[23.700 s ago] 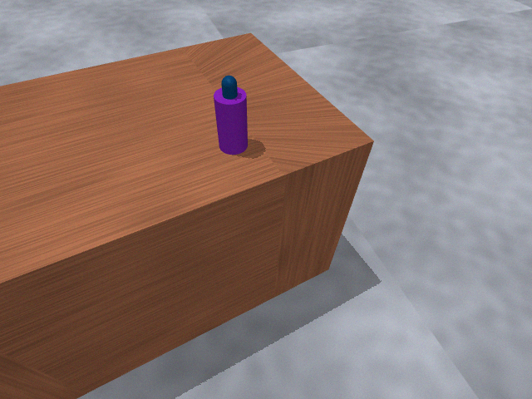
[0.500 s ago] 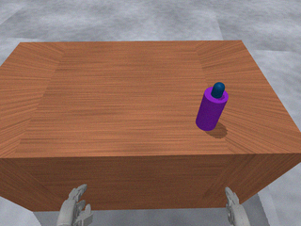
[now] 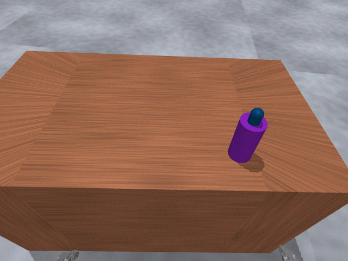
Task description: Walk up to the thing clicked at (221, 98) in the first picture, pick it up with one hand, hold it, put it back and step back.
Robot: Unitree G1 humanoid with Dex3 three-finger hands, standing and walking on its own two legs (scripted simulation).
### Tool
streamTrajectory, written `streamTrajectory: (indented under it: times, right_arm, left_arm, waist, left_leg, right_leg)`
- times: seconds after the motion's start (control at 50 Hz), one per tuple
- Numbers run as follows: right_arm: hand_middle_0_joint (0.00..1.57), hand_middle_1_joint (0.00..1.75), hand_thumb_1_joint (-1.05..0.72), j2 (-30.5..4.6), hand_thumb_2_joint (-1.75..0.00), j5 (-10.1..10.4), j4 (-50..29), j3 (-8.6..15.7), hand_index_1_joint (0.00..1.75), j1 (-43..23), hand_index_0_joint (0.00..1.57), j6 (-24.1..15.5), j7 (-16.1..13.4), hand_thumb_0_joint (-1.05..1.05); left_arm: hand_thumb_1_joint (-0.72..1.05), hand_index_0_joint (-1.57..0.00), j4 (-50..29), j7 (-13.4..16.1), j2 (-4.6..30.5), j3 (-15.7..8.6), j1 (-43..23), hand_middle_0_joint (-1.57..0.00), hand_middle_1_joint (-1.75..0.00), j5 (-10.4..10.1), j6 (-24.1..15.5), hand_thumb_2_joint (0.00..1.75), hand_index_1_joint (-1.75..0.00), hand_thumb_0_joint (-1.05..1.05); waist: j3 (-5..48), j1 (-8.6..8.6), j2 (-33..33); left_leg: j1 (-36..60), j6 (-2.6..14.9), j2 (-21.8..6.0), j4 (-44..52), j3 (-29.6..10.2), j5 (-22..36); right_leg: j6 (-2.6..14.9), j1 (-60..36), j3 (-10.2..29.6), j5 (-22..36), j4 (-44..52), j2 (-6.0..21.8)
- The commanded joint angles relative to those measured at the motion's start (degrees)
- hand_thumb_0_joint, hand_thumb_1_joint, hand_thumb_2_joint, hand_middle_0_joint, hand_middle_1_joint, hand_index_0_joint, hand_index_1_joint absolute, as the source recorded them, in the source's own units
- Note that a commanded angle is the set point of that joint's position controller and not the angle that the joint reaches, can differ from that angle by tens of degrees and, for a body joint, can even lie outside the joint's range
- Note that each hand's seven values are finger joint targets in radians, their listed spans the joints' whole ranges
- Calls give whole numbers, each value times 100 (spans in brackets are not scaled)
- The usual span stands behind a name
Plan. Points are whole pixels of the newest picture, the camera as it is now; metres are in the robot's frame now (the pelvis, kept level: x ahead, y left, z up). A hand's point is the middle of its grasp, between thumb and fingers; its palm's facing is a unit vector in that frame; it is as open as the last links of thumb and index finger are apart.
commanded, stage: home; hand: right
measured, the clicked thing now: (248, 134) +0.46 -0.19 +0.02
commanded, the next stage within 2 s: stand in 1.76 s
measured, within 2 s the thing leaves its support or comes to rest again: neither
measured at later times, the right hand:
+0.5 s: hand out of the picture +0.04 -0.26 -0.14, palm faces -0.08 +0.93 -0.37, open 17.3 cm
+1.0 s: hand out of the picture +0.07 -0.26 -0.14, palm faces -0.07 +0.93 -0.37, open 17.2 cm
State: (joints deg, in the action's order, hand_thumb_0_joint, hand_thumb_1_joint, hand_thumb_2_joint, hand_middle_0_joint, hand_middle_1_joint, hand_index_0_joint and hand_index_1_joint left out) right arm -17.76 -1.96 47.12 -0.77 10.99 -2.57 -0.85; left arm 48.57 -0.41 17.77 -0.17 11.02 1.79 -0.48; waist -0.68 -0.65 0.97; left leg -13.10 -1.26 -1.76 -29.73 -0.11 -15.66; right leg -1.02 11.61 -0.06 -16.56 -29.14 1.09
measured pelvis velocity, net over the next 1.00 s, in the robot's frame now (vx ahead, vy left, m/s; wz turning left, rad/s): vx -0.01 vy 0.00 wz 0.01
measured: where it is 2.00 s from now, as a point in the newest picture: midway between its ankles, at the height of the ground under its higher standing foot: outside the picture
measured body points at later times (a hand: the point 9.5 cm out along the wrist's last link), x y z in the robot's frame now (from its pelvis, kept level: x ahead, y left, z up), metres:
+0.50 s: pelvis -0.02 +0.00 +0.01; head -0.02 +0.01 +0.46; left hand +0.04 +0.30 -0.13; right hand +0.05 -0.31 -0.12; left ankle +0.00 +0.13 -0.74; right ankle -0.01 -0.13 -0.74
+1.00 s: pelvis -0.01 +0.00 +0.01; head -0.01 +0.01 +0.46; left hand +0.05 +0.30 -0.13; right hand +0.07 -0.30 -0.12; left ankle +0.00 +0.13 -0.74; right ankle -0.01 -0.13 -0.74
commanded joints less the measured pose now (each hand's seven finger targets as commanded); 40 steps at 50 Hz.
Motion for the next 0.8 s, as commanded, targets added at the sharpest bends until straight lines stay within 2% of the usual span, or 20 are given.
streamTrajectory:
  times: [0.0,0.02,0.08,0.14,0.18,0.2,0.24,0.3,0.32,0.46,0.62,0.7,0.78]
  right_arm:
    - [5,5,56,-1241,-5,52,27,294,5,-317,5,-140,4,0]
    - [5,5,57,-1266,-5,61,152,280,5,-341,5,-118,5,0]
    - [5,5,55,-1369,-6,76,467,232,5,-423,5,-79,-2,0]
    - [5,5,56,-1463,-5,92,728,192,5,-456,5,-26,5,0]
    - [5,6,53,-1552,-6,94,858,185,6,-472,5,-14,1,0]
    - [5,5,54,-1585,-6,95,909,179,5,-502,5,1,3,0]
    - [6,6,52,-1618,-7,86,1009,165,6,-493,6,20,3,0]
    - [6,6,52,-1644,-7,91,1116,147,6,-469,6,33,10,0]
    - [6,6,52,-1632,-7,94,1164,141,6,-456,6,43,9,0]
    - [6,6,53,-1632,-7,101,1271,158,6,-432,6,79,20,0]
    - [6,6,53,-1578,-7,116,1287,169,6,-447,6,84,21,0]
    - [6,6,51,-1536,-8,127,1275,157,6,-463,6,71,17,0]
    - [6,6,52,-1545,-7,126,1305,152,6,-466,6,75,2,0]
  left_arm:
    - [90,-20,-48,38,1131,-235,-267,-20,-30,1,-164,90,-30,0]
    - [90,-20,58,39,1191,-229,-281,-20,-30,-3,-147,90,-30,0]
    - [90,-20,339,35,1310,-208,-378,-20,-30,-27,-95,90,-30,0]
    - [90,-20,600,31,1403,-168,-460,-20,-30,-34,-76,90,-30,0]
    - [90,-20,730,28,1465,-154,-434,-20,-30,-43,-72,90,-30,0]
    - [90,-20,789,30,1469,-142,-414,-20,-30,-44,-62,90,-30,0]
    - [90,-20,891,34,1519,-141,-430,-20,-30,-43,-52,90,-30,0]
    - [90,-20,998,37,1563,-141,-452,-20,-30,-55,-60,90,-30,0]
    - [90,-20,1060,33,1577,-142,-429,-20,-30,-67,-46,90,-30,0]
    - [90,-20,1234,34,1584,-167,-402,-20,-30,-59,-45,90,-30,0]
    - [90,-20,1280,49,1521,-177,-409,-20,-30,-72,-65,90,-30,0]
    - [90,-20,1282,66,1488,-177,-454,-20,-30,-91,-84,90,-30,0]
    - [90,-20,1288,67,1489,-186,-475,-20,-30,-83,-59,90,-30,0]
  waist:
    - [322,19,-176]
    - [257,15,-146]
    - [313,1,-157]
    - [120,35,-111]
    - [194,30,-124]
    - [108,20,-135]
    - [35,25,-169]
    - [30,37,-131]
    - [-58,32,-124]
    - [-185,54,-103]
    - [-77,61,-116]
    - [140,49,-87]
    - [96,45,-144]
  left_leg:
    - [259,297,-472,518,-382,1629]
    - [255,282,-458,602,-389,1495]
    - [382,255,-478,755,-433,1562]
    - [309,242,-455,921,-451,1159]
    - [453,244,-474,957,-471,1246]
    - [413,240,-469,1009,-477,1078]
    - [377,254,-464,1087,-479,834]
    - [356,260,-475,1155,-505,874]
    - [326,261,-472,1228,-525,636]
    - [285,262,-447,1342,-586,96]
    - [369,261,-465,1281,-585,462]
    - [517,262,-531,1185,-582,1200]
    - [476,238,-515,1251,-550,1068]
  right_leg:
    - [217,-236,390,1366,664,476]
    - [209,-216,389,1215,718,467]
    - [222,-384,383,1186,789,466]
    - [227,-379,427,844,994,479]
    - [244,-434,439,995,1036,500]
    - [228,-364,415,812,1098,473]
    - [230,-360,444,671,1187,486]
    - [228,-445,461,742,1229,500]
    - [228,-388,464,562,1243,495]
    - [219,-244,501,165,1404,497]
    - [208,-352,489,492,1422,536]
    - [208,-558,461,1043,1326,581]
    - [189,-605,441,1055,1315,580]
